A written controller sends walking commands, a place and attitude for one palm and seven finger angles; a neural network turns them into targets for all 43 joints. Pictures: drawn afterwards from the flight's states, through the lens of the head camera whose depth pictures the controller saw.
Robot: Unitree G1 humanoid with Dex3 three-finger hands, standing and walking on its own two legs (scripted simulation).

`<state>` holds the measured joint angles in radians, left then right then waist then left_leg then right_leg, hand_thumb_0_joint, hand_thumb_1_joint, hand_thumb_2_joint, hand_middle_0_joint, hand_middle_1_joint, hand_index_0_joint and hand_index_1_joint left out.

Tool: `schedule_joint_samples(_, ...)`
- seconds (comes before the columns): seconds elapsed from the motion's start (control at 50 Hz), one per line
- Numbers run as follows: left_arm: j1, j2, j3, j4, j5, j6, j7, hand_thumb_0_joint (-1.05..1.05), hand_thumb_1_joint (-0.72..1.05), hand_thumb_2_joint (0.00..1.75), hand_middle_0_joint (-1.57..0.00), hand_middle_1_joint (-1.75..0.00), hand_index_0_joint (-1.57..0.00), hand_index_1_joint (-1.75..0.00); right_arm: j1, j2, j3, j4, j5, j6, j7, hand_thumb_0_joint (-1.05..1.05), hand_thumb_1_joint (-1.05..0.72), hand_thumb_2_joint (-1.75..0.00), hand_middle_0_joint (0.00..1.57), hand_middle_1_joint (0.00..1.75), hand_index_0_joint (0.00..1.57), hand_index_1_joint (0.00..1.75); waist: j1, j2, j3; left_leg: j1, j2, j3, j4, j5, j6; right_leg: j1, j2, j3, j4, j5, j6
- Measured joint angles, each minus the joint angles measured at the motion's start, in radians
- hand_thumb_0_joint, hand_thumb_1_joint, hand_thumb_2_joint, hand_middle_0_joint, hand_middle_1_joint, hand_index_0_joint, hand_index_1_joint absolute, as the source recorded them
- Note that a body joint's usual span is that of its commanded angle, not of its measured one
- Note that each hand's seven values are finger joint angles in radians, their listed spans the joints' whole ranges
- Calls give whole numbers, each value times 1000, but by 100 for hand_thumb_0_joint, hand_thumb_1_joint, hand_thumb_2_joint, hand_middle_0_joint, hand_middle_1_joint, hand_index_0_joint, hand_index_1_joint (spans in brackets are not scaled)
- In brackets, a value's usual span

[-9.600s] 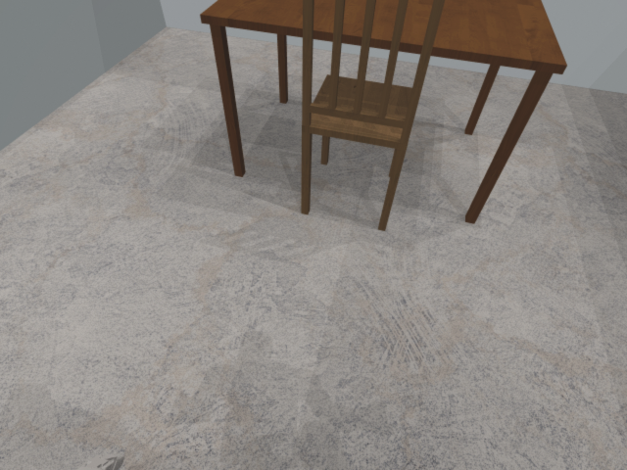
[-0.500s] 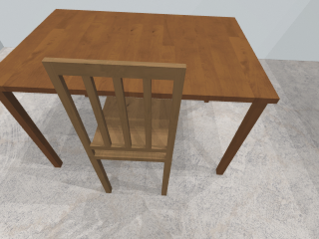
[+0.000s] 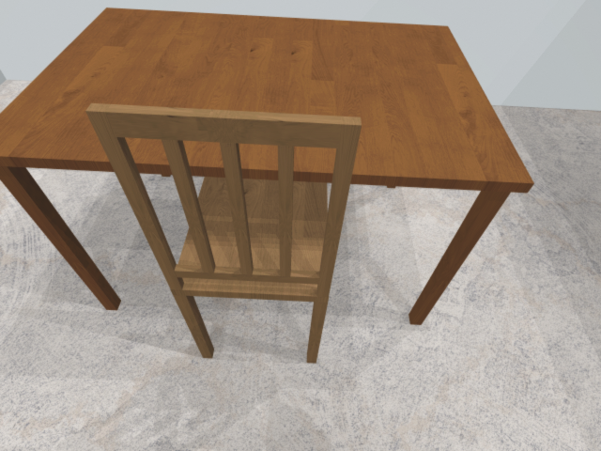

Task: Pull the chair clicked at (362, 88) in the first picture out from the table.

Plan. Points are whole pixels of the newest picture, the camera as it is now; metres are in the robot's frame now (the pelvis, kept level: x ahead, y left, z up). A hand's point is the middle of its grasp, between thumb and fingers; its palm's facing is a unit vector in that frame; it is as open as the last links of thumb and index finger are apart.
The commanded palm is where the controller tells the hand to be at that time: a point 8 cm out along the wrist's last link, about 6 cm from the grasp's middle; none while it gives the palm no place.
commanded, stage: look again from close up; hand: left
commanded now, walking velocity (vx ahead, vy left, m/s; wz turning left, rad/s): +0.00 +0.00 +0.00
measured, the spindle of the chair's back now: (240, 218) +0.51 +0.15 -0.04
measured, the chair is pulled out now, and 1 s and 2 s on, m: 0.00 0.00 0.00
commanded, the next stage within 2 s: shuffle to correct the standing spot in 0.78 s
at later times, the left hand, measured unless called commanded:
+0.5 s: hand out of the picture +0.00 +0.16 -0.18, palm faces +0.02 -0.98 -0.18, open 7.3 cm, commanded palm none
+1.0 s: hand out of the picture -0.02 +0.14 -0.17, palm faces +0.03 -0.98 -0.18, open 7.4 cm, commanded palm none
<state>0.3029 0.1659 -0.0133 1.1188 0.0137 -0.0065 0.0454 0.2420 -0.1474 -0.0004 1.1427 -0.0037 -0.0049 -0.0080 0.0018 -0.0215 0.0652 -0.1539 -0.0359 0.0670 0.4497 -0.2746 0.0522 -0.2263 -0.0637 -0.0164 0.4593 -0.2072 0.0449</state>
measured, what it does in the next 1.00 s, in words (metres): stands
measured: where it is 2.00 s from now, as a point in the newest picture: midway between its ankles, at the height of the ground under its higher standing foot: outside the picture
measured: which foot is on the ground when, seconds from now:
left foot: down 0.00-1.00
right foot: down 0.00-1.00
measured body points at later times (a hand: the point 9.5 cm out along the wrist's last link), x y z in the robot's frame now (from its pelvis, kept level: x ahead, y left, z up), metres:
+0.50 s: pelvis +0.00 -0.01 +0.00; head +0.01 +0.00 +0.45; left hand +0.00 +0.21 -0.16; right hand +0.00 -0.22 -0.16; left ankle -0.02 +0.08 -0.74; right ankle +0.02 -0.15 -0.74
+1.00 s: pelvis +0.01 -0.02 +0.00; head +0.01 -0.02 +0.45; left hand -0.02 +0.19 -0.16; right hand -0.02 -0.22 -0.16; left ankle -0.02 +0.08 -0.74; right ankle +0.02 -0.15 -0.74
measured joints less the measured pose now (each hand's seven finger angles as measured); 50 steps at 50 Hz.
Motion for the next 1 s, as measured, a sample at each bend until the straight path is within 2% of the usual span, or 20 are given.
schedule_joint_samples(0.3,-14,-27,3,3,1,-10,1,0,91,90,-19,-30,-20,-30,4,5,0,17,1,-5,-6,1,-91,-90,20,30,20,30,0,6,-17,20,1,1,-19,5,-4,14,2,0,-8,-1,-3)
schedule_joint_samples(1.0,32,-46,14,12,6,-10,-3,0,91,90,-19,-30,-20,-30,56,31,2,30,-2,-5,-9,0,-90,-90,20,30,20,30,-4,15,-31,31,15,0,-38,8,-23,10,17,-1,2,-12,-26)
